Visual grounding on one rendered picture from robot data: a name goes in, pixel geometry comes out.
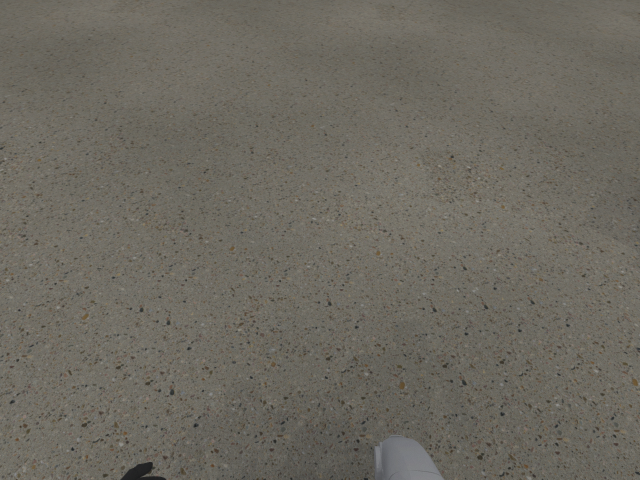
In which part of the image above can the robot right thigh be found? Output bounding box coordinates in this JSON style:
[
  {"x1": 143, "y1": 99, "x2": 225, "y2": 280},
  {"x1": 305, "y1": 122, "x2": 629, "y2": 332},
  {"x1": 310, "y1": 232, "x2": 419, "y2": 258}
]
[{"x1": 374, "y1": 437, "x2": 444, "y2": 480}]

